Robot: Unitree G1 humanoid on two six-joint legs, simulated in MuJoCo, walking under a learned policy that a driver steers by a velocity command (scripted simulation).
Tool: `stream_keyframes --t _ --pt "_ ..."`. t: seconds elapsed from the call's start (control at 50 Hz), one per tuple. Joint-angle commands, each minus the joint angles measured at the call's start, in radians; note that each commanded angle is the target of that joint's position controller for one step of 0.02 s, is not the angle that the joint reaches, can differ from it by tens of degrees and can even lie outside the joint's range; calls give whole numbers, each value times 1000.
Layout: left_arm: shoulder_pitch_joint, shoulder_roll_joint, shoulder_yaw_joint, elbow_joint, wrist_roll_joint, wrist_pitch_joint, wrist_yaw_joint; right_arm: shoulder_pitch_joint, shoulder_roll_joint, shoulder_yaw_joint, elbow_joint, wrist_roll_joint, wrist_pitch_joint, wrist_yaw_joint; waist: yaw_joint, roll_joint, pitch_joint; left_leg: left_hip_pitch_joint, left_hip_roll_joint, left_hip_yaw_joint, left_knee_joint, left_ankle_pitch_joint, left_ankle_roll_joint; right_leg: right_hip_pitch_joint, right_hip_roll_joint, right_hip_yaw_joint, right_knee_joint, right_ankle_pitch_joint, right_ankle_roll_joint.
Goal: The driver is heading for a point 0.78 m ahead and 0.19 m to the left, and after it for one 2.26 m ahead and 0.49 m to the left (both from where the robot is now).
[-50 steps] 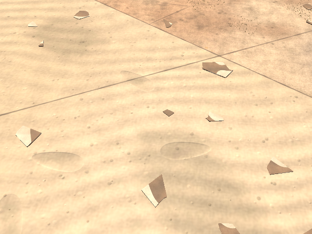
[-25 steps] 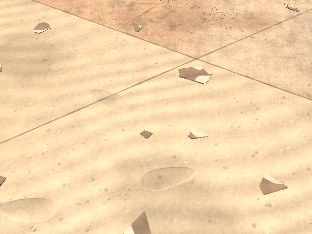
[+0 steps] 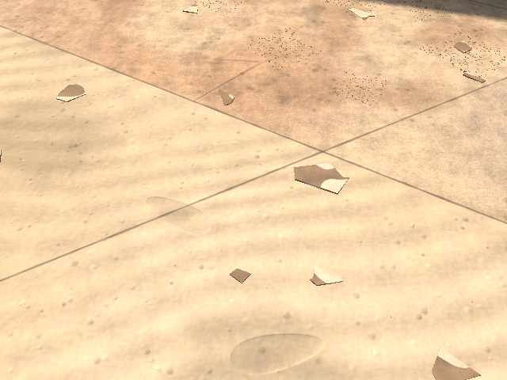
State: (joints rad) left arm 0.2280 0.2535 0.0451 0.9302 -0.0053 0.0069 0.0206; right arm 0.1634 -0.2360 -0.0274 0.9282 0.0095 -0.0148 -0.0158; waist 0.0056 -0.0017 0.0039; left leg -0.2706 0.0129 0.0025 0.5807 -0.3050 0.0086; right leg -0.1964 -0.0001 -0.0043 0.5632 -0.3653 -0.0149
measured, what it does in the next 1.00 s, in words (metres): walks ahead, turning left: left foot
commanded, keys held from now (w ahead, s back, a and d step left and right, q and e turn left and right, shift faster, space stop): w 0.22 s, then w+q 0.68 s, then w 0.10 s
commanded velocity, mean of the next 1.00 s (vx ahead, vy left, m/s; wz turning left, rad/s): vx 0.43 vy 0.00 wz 0.31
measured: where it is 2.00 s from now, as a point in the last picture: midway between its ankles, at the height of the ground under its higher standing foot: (208, 295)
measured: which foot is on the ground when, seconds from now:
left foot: down 0.00-0.14, up 0.16-0.52, down 0.54-1.00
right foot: down 0.00-0.52, up 0.54-1.00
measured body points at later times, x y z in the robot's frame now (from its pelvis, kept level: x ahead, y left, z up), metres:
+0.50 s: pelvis +0.18 +0.01 -0.01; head +0.22 +0.01 +0.44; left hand +0.07 +0.26 -0.15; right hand +0.45 -0.18 -0.10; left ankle +0.33 +0.12 -0.72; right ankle -0.03 -0.12 -0.73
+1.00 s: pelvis +0.45 +0.05 +0.00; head +0.48 +0.07 +0.45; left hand +0.59 +0.35 -0.07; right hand +0.57 -0.22 -0.12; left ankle +0.33 +0.11 -0.73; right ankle +0.65 -0.03 -0.72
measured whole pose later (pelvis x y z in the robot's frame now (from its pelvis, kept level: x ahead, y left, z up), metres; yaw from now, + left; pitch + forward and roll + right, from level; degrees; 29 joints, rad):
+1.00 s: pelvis +0.45 +0.05 +0.00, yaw +22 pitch +2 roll +1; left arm 0.01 0.27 0.04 0.75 0.00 -0.12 -0.01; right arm 0.36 -0.28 -0.07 0.85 0.02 -0.05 -0.02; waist -0.10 -0.03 0.01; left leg -0.09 -0.12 -0.20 0.42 -0.36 0.07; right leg -0.51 -0.02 0.08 0.47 0.01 0.03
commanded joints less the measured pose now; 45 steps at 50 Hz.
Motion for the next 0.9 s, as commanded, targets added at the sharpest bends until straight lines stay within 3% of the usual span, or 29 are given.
stream_keyframes --t 0.02,0.06,0.1,0.12,0.14,0.16,0.18,0.2,0.24,0.3,0.34,0.36,0.4,0.44,0.48,0.5,0.52,0.54,0.56,0.58,0.6,0.62,0.64,0.66,0.7,0.74,0.8,0.86,0.9 --pt "-20 59 14 -48 -11 -44 -2 51 -171 -44 -18 13 -27 -2 -26 111 95 45 172 -278 -243 -374 158 -228 8 -16 18 -152 -54" --pt "-21 54 15 -49 -15 -76 -13 80 -193 -54 -5 14 -45 2 -20 171 78 95 267 -432 -292 -300 218 -250 9 -20 84 -71 -71" --pt "43 64 20 -17 -15 -91 -22 8 -183 -54 -27 17 -51 6 29 144 49 24 243 -371 -247 -137 193 -104 -5 1 -13 -22 -104" --pt "130 81 27 23 -17 -96 -25 -92 -157 -47 -62 22 -53 10 82 89 47 -50 170 -240 -157 -19 142 4 -29 43 -101 11 -122" --pt "224 146 48 69 -24 -97 -21 -154 -106 -35 -96 20 -65 16 103 -71 34 -202 41 -51 67 122 64 183 -117 208 -197 97 -153" --pt "304 222 70 92 -26 -93 -23 -169 -98 -33 -119 9 -85 17 121 -245 25 -433 -46 63 286 47 4 389 -262 445 -268 273 -215" --pt "331 173 54 90 -5 -96 -28 -176 -126 -41 -114 10 -95 19 134 -224 36 -595 -39 8 475 -251 -1 464 -349 550 -276 447 -268" --pt "312 133 39 85 7 -101 -30 -153 -119 -41 -108 25 -97 27 100 -132 49 -673 10 -43 587 -258 19 490 -359 508 -243 520 -269" --pt "281 111 27 79 -1 -99 -29 -155 -87 -33 -104 38 -94 41 76 -68 75 -763 65 -41 601 -131 45 499 -331 362 -271 549 -222" --pt "230 68 7 66 10 -82 -16 -181 -52 -24 -116 29 -81 61 54 -92 90 -615 71 1 428 69 31 339 -245 162 -366 546 -152" --pt "183 91 6 48 18 -84 -4 -252 -17 -8 -145 20 -72 70 55 -88 112 -431 41 53 228 223 14 168 -184 42 -429 489 -131" --pt "195 116 11 52 17 -90 0 -284 -10 -3 -160 17 -67 70 62 -91 115 -354 26 69 149 275 15 123 -184 15 -462 473 -130" --pt "226 149 22 72 6 -100 3 -308 -38 -7 -181 21 -57 70 57 -104 124 -286 14 68 72 315 35 138 -219 -13 -488 495 -128" --pt "218 152 27 75 -4 -102 3 -309 -74 -17 -197 20 -54 74 34 -104 113 -262 -3 70 19 305 74 218 -242 -53 -431 680 -110" --pt "202 169 35 67 -1 -91 8 -242 -111 -38 -192 18 -52 80 -19 -131 41 -169 -48 101 29 244 114 296 -258 -90 -282 1017 -83" --pt "189 176 39 59 5 -78 12 -133 -142 -58 -165 19 -47 80 -77 -139 -23 -51 -80 119 30 215 135 298 -250 -115 -130 1141 -66" --pt "182 177 38 46 10 -69 16 13 -181 -85 -122 21 -38 75 -145 -121 -97 152 -103 110 6 215 164 213 -223 -129 76 1145 -42" --pt "186 163 30 19 24 -72 18 163 -247 -112 -98 19 -27 58 -194 -6 -176 431 34 -128 -12 148 218 -43 -177 -133 389 836 -12" --pt "293 -4 -20 -20 29 -102 -7 176 -302 -110 -104 14 -32 57 -75 254 -321 696 312 -741 -179 -114 423 -420 44 -39 763 -134 39" --pt "167 88 2 -34 -9 -145 -23 184 -225 -91 -100 11 -40 54 -140 163 -305 659 304 -844 -318 -216 395 -524 26 134 875 -165 8" --pt "79 144 18 -75 -42 -166 -26 118 -196 -83 -107 6 -54 50 -118 137 -142 520 276 -701 -344 -156 347 -595 -22 121 854 -74 -18" --pt "49 151 20 -81 -34 -176 -17 39 -175 -75 -130 5 -66 53 -72 16 -76 354 233 -583 -359 -40 317 -538 -71 118 773 13 -26" --pt "47 152 31 -78 -14 -172 -6 -19 -157 -69 -149 -3 -72 55 -28 -19 -35 213 193 -494 -371 66 297 -467 -97 114 695 47 -19" --pt "72 151 37 -79 -3 -157 -1 -50 -144 -63 -164 -15 -75 52 12 -3 -30 123 161 -437 -390 114 289 -395 -120 125 653 64 -14" --pt "74 123 40 -97 9 -130 4 -48 -142 -61 -169 -6 -74 45 37 29 -8 10 138 -378 -417 131 291 -352 -132 107 552 66 14" --pt "-2 114 40 -134 25 -114 11 -4 -167 -66 -165 -3 -74 28 21 40 23 -65 114 -331 -438 117 291 -369 -122 82 436 157 49" --pt "-136 97 34 -185 26 -115 11 66 -195 -74 -158 0 -69 9 -27 49 42 -77 79 -299 -421 140 249 -383 -89 80 206 367 73" --pt "-240 75 22 -219 15 -125 -5 127 -200 -77 -146 13 -57 0 -71 58 24 -58 63 -293 -382 139 216 -311 -39 69 34 478 81" --pt "-284 87 21 -240 3 -130 -15 164 -196 -77 -137 19 -49 -2 -88 62 18 3 80 -336 -342 111 212 -308 -26 85 -19 470 79"
Velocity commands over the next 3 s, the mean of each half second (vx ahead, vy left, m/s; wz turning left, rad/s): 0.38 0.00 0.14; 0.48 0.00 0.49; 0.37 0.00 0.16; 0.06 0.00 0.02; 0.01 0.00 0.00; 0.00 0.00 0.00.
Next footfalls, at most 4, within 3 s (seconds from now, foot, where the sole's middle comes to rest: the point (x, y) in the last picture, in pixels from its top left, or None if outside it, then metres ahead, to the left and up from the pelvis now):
0.54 left None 0.37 0.12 -0.77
1.04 right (266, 328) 0.67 0.00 -0.77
1.46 left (161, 291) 0.79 0.31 -0.77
1.76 right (246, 277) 0.84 0.06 -0.77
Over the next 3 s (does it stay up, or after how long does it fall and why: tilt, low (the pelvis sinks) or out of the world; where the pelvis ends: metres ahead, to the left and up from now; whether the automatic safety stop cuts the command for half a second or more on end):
stays up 0.77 0.17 0.01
